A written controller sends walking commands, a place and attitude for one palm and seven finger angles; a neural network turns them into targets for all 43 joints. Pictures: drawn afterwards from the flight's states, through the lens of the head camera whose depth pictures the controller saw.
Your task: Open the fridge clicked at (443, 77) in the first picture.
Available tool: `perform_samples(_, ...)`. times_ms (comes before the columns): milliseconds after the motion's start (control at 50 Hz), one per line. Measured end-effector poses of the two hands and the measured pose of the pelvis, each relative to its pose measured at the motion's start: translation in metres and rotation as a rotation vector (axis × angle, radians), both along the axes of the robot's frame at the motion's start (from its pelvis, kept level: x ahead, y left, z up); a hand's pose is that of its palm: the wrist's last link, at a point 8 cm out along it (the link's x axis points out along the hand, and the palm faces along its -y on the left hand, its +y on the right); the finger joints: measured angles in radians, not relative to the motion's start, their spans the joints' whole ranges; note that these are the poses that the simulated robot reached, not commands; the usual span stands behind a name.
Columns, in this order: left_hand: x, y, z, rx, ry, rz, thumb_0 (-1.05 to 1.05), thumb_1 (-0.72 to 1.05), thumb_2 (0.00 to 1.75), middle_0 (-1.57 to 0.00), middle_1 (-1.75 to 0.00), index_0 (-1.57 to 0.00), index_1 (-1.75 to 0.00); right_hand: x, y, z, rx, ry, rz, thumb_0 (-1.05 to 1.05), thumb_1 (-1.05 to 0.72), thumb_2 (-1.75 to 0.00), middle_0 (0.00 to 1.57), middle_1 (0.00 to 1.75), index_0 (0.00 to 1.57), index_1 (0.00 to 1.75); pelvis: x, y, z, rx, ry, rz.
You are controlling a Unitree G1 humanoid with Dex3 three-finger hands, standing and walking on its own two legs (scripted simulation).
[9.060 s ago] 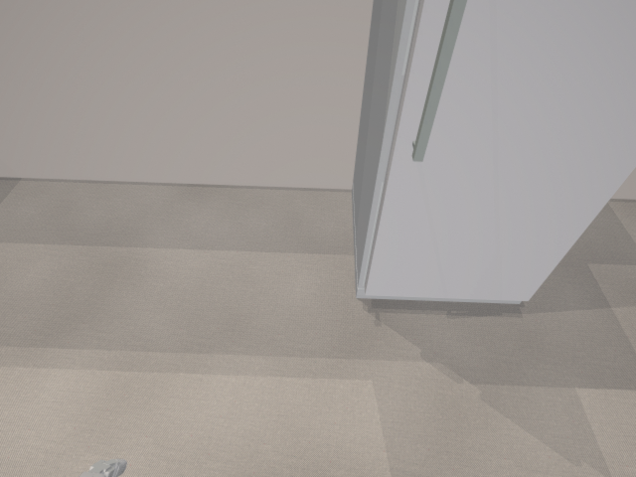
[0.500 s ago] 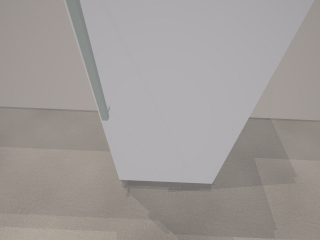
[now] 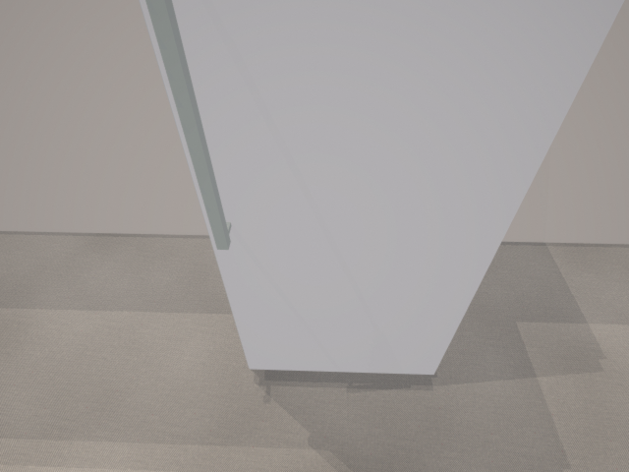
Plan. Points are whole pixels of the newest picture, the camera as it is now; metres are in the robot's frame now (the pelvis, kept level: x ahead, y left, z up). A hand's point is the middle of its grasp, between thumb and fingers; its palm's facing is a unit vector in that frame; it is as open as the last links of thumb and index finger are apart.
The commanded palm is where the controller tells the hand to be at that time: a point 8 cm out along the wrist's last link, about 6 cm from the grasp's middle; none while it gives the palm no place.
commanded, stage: come to a stop and stand still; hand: left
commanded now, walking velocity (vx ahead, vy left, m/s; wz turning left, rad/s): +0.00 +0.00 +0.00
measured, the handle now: (195, 117) +0.52 +0.21 +0.21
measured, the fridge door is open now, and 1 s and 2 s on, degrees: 0 0 0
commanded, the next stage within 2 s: look again from close up in 0.32 s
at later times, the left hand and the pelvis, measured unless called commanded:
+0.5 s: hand out of the picture +0.02 +0.17 -0.17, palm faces +0.02 -0.98 -0.20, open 7.3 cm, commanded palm none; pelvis +0.01 -0.01 +0.00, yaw +0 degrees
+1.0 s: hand out of the picture +0.02 +0.16 -0.17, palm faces +0.03 -0.98 -0.19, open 7.3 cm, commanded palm none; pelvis +0.01 -0.02 +0.00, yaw +0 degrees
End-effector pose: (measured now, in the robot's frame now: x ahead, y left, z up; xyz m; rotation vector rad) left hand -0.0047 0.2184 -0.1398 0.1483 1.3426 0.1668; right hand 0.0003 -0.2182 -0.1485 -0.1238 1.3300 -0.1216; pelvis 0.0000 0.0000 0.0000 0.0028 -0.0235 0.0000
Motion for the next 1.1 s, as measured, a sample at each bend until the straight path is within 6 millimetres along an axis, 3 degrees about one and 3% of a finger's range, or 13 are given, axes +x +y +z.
perform_samples(160,0.015,0.01,0.004,0.024,-0.014,-0.013,0.0,0.91,0.9,-0.2,-0.3,-0.2,-0.3,0.005,-0.002,0.001,0.0,0.009,0.009,0.01,-0.92,-0.89,0.2,0.3,0.2,0.3,0.004,0.0,0.002,0.004,0.0,-0.002)
perform_samples(320,0.022,0.007,0.004,0.02,-0.015,-0.017,0.0,0.91,0.9,-0.2,-0.3,-0.2,-0.3,0.011,-0.006,0.002,-0.004,0.021,0.012,0.0,-0.91,-0.89,0.2,0.3,0.2,0.3,0.007,-0.004,0.002,0.004,-0.004,-0.003)
perform_samples(660,0.015,-0.01,-0.001,-0.011,0.023,-0.011,0.0,0.91,0.9,-0.2,-0.3,-0.2,-0.3,0.015,-0.015,0.006,-0.018,0.042,0.011,0.0,-0.91,-0.89,0.2,0.3,0.2,0.3,0.01,-0.012,0.004,0.002,0.0,-0.005)
perform_samples(1100,0.017,-0.012,-0.001,-0.013,0.03,-0.003,0.0,0.91,0.9,-0.2,-0.3,-0.2,-0.3,0.014,-0.017,0.007,-0.02,0.065,0.011,0.0,-0.91,-0.89,0.2,0.3,0.2,0.3,0.014,-0.016,0.004,0.001,0.007,-0.002)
